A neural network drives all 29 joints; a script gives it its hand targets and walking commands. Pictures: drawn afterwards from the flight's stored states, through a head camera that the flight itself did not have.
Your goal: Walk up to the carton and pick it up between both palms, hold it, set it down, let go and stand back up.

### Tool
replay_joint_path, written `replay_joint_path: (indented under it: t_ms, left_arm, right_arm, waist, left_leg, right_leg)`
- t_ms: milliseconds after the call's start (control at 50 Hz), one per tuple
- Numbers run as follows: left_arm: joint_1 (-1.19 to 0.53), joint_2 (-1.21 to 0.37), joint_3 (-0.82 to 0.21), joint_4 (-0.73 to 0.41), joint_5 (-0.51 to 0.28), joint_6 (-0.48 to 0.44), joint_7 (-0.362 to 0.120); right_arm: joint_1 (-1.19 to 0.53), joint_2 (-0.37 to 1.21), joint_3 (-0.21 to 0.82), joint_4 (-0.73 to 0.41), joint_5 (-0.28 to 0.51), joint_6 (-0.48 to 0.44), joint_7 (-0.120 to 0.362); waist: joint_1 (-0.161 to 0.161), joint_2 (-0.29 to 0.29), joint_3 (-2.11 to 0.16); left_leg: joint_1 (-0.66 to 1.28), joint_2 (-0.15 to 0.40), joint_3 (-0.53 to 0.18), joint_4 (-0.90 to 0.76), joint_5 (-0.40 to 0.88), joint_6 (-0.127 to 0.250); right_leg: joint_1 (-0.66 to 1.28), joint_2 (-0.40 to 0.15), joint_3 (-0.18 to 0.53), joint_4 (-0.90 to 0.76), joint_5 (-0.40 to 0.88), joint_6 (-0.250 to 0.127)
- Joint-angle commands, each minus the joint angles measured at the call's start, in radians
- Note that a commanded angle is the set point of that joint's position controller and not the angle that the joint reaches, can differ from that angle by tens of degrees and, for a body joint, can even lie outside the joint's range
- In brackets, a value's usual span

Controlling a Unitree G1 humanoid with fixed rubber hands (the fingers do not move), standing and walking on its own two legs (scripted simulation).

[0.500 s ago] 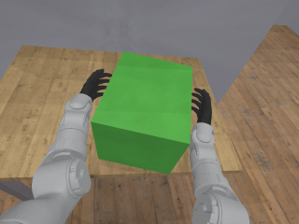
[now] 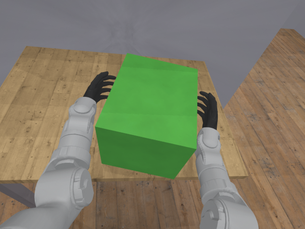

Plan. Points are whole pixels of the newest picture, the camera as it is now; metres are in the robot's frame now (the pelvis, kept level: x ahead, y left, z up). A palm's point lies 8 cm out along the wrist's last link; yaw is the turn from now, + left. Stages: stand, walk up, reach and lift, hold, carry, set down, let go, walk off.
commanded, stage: reach and lift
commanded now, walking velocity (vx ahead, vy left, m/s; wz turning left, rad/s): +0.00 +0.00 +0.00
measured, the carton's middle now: (150, 115) +0.43 -0.01 +0.01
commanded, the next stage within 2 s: none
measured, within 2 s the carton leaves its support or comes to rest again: leaves its support in 0.26 s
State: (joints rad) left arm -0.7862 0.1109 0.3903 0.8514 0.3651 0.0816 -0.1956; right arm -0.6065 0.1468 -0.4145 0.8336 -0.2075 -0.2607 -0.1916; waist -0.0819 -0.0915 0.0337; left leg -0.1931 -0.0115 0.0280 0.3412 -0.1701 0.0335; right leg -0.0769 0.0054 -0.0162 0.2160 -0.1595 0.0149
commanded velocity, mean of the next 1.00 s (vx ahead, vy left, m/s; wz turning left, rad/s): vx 0.00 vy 0.00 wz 0.00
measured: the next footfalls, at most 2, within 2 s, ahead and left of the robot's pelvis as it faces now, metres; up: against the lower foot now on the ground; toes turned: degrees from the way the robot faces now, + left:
none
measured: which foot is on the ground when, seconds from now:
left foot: down 0.00-1.00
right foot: down 0.00-1.00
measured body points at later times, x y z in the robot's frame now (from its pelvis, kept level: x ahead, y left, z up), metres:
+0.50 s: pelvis -0.03 -0.01 +0.00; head -0.04 +0.04 +0.45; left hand +0.40 +0.14 +0.13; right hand +0.35 -0.18 +0.14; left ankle +0.00 +0.09 -0.75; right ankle -0.03 -0.13 -0.75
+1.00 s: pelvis -0.01 -0.01 +0.00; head -0.04 +0.03 +0.45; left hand +0.39 +0.14 +0.14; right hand +0.37 -0.18 +0.16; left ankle +0.00 +0.09 -0.75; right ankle -0.03 -0.13 -0.75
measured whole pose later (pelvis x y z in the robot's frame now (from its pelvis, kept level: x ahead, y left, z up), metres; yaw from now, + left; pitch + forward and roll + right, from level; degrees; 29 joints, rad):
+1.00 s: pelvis -0.01 -0.01 +0.00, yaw +1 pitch -7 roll -1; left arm -0.61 0.04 0.28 0.39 0.30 0.48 -0.07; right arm -0.65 -0.04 -0.10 0.67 0.11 0.08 -0.15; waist -0.10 -0.10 0.04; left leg -0.04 -0.02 0.02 0.31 -0.15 0.02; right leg 0.06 0.00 -0.03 0.24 -0.17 0.01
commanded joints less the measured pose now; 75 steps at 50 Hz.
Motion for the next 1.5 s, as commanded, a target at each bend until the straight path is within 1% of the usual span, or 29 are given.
replay_joint_path:
  t_ms: [0, 60, 120, 240, 280, 340, 380, 460, 520, 580, 640, 700, 740, 780, 840, 920, 1000, 1060, 1120, 1180, 1220, 1320, 1480]
  left_arm:
    - [-0.402, -0.564, -0.307, -0.078, -0.047, -0.013, -0.036]
    - [-0.414, -0.575, -0.344, -0.117, -0.077, 0.005, -0.034]
    - [-0.451, -0.589, -0.380, -0.160, -0.108, 0.016, -0.029]
    - [-0.507, -0.595, -0.381, -0.181, -0.131, 0.046, -0.028]
    - [-0.530, -0.589, -0.364, -0.177, -0.131, 0.059, -0.031]
    - [-0.550, -0.569, -0.324, -0.169, -0.118, 0.086, -0.034]
    - [-0.552, -0.555, -0.294, -0.171, -0.102, 0.109, -0.037]
    - [-0.545, -0.528, -0.246, -0.178, -0.071, 0.156, -0.044]
    - [-0.544, -0.528, -0.253, -0.220, -0.070, 0.183, -0.044]
    - [-0.545, -0.556, -0.313, -0.289, -0.095, 0.199, -0.031]
    - [-0.532, -0.594, -0.396, -0.365, -0.133, 0.213, -0.013]
    - [-0.504, -0.620, -0.461, -0.437, -0.160, 0.231, 0.003]
    - [-0.477, -0.623, -0.484, -0.475, -0.167, 0.249, 0.009]
    - [-0.454, -0.621, -0.491, -0.508, -0.168, 0.271, 0.008]
    - [-0.435, -0.616, -0.491, -0.557, -0.161, 0.308, 0.004]
    - [-0.427, -0.621, -0.507, -0.630, -0.160, 0.351, 0.003]
    - [-0.428, -0.626, -0.531, -0.695, -0.166, 0.383, 0.010]
    - [-0.433, -0.623, -0.535, -0.716, -0.170, 0.402, 0.012]
    - [-0.436, -0.613, -0.518, -0.704, -0.165, 0.420, 0.007]
    - [-0.459, -0.604, -0.493, -0.678, -0.160, 0.434, 0.002]
    - [-0.477, -0.600, -0.480, -0.665, -0.158, 0.441, -0.001]
    - [-0.513, -0.594, -0.455, -0.643, -0.154, 0.455, -0.001]
    - [-0.519, -0.586, -0.433, -0.645, -0.138, 0.496, 0.010]
  right_arm:
    - [-0.429, 0.421, 0.356, -0.060, -0.003, -0.023, 0.075]
    - [-0.460, 0.417, 0.397, -0.103, 0.030, -0.005, 0.073]
    - [-0.510, 0.419, 0.437, -0.159, 0.059, 0.014, 0.075]
    - [-0.599, 0.432, 0.494, -0.244, 0.103, 0.080, 0.092]
    - [-0.622, 0.439, 0.498, -0.252, 0.110, 0.107, 0.099]
    - [-0.636, 0.435, 0.481, -0.241, 0.113, 0.148, 0.112]
    - [-0.631, 0.422, 0.456, -0.222, 0.114, 0.173, 0.121]
    - [-0.608, 0.383, 0.401, -0.183, 0.109, 0.216, 0.133]
    - [-0.607, 0.354, 0.381, -0.185, 0.114, 0.228, 0.139]
    - [-0.622, 0.335, 0.398, -0.208, 0.134, 0.223, 0.145]
    - [-0.645, 0.324, 0.453, -0.254, 0.169, 0.215, 0.149]
    - [-0.655, 0.312, 0.518, -0.292, 0.215, 0.219, 0.151]
    - [-0.644, 0.309, 0.557, -0.309, 0.244, 0.233, 0.150]
    - [-0.633, 0.312, 0.590, -0.327, 0.270, 0.253, 0.146]
    - [-0.621, 0.321, 0.627, -0.341, 0.305, 0.285, 0.139]
    - [-0.625, 0.332, 0.671, -0.381, 0.349, 0.318, 0.133]
    - [-0.636, 0.339, 0.702, -0.418, 0.380, 0.344, 0.129]
    - [-0.641, 0.343, 0.705, -0.424, 0.385, 0.364, 0.127]
    - [-0.647, 0.343, 0.686, -0.411, 0.372, 0.383, 0.126]
    - [-0.669, 0.346, 0.650, -0.387, 0.348, 0.396, 0.130]
    - [-0.688, 0.349, 0.630, -0.378, 0.335, 0.400, 0.134]
    - [-0.739, 0.355, 0.606, -0.361, 0.324, 0.406, 0.141]
    - [-0.775, 0.333, 0.587, -0.323, 0.341, 0.418, 0.151]
  waist:
    - [-0.033, 0.164, -0.409]
    - [-0.037, 0.146, -0.423]
    - [-0.036, 0.136, -0.454]
    - [-0.006, 0.107, -0.449]
    - [0.005, 0.096, -0.427]
    - [0.020, 0.088, -0.370]
    - [0.025, 0.090, -0.327]
    - [0.017, 0.093, -0.250]
    - [0.001, 0.100, -0.249]
    - [-0.018, 0.112, -0.300]
    - [-0.031, 0.122, -0.377]
    - [-0.033, 0.127, -0.418]
    - [-0.031, 0.123, -0.408]
    - [-0.028, 0.114, -0.390]
    - [-0.023, 0.110, -0.357]
    - [-0.017, 0.127, -0.350]
    - [-0.016, 0.134, -0.358]
    - [-0.018, 0.122, -0.348]
    - [-0.020, 0.098, -0.318]
    - [-0.019, 0.074, -0.289]
    - [-0.018, 0.063, -0.286]
    - [-0.012, 0.054, -0.305]
    - [-0.004, 0.082, -0.301]
  left_leg:
    - [0.330, 0.032, 0.048, 0.052, 0.533, -0.099]
    - [0.317, 0.027, 0.043, 0.044, 0.510, -0.093]
    - [0.307, 0.022, 0.040, 0.037, 0.478, -0.088]
    - [0.240, 0.008, 0.044, -0.011, 0.304, -0.054]
    - [0.212, 0.003, 0.050, -0.036, 0.221, -0.039]
    - [0.182, 0.000, 0.059, -0.077, 0.101, -0.018]
    - [0.187, 0.001, 0.065, -0.093, 0.063, -0.011]
    - [0.220, 0.004, 0.071, -0.111, 0.027, -0.008]
    - [0.264, 0.009, 0.067, -0.109, 0.043, -0.019]
    - [0.327, 0.017, 0.053, -0.089, 0.113, -0.042]
    - [0.401, 0.022, 0.035, -0.043, 0.256, -0.069]
    - [0.454, 0.023, 0.017, -0.002, 0.394, -0.089]
    - [0.459, 0.019, 0.009, 0.011, 0.444, -0.092]
    - [0.439, 0.011, 0.006, 0.013, 0.453, -0.088]
    - [0.404, 0.000, 0.004, 0.003, 0.431, -0.081]
    - [0.386, -0.010, 0.001, 0.003, 0.426, -0.081]
    - [0.390, -0.014, -0.002, 0.002, 0.413, -0.081]
    - [0.378, -0.016, -0.002, -0.011, 0.360, -0.072]
    - [0.349, -0.018, 0.002, -0.036, 0.272, -0.055]
    - [0.313, -0.018, 0.008, -0.067, 0.170, -0.037]
    - [0.299, -0.017, 0.012, -0.078, 0.129, -0.028]
    - [0.293, -0.019, 0.018, -0.082, 0.100, -0.014]
    - [0.299, -0.015, 0.018, -0.081, 0.105, -0.015]
  right_leg:
    - [0.035, 0.040, -0.098, 0.021, 0.377, 0.010]
    - [0.067, 0.035, -0.090, 0.024, 0.397, 0.016]
    - [0.091, 0.029, -0.082, 0.029, 0.408, 0.021]
    - [0.139, 0.008, -0.058, 0.032, 0.351, 0.031]
    - [0.145, 0.000, -0.051, 0.028, 0.302, 0.034]
    - [0.134, -0.008, -0.045, 0.015, 0.195, 0.033]
    - [0.114, -0.007, -0.047, 0.003, 0.125, 0.030]
    - [0.069, 0.001, -0.058, -0.022, 0.012, 0.025]
    - [0.048, 0.011, -0.073, -0.026, -0.001, 0.023]
    - [0.034, 0.022, -0.090, -0.019, 0.045, 0.018]
    - [0.031, 0.036, -0.101, -0.008, 0.123, 0.012]
    - [0.034, 0.047, -0.103, 0.000, 0.182, 0.008]
    - [0.049, 0.048, -0.098, 0.004, 0.212, 0.009]
    - [0.074, 0.044, -0.089, 0.010, 0.245, 0.015]
    - [0.104, 0.038, -0.078, 0.018, 0.275, 0.023]
    - [0.123, 0.036, -0.070, 0.029, 0.312, 0.029]
    - [0.118, 0.037, -0.068, 0.033, 0.316, 0.031]
    - [0.110, 0.034, -0.067, 0.031, 0.295, 0.035]
    - [0.102, 0.028, -0.065, 0.021, 0.249, 0.040]
    - [0.084, 0.021, -0.066, 0.009, 0.171, 0.042]
    - [0.076, 0.017, -0.067, 0.004, 0.135, 0.042]
    - [0.073, 0.013, -0.069, 0.000, 0.093, 0.044]
    - [0.062, 0.016, -0.077, -0.001, 0.053, 0.035]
